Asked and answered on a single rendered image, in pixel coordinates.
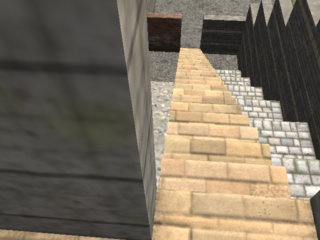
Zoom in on stairs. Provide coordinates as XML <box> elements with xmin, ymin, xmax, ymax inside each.
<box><xmin>159</xmin><ymin>48</ymin><xmax>291</xmax><ymax>198</ymax></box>

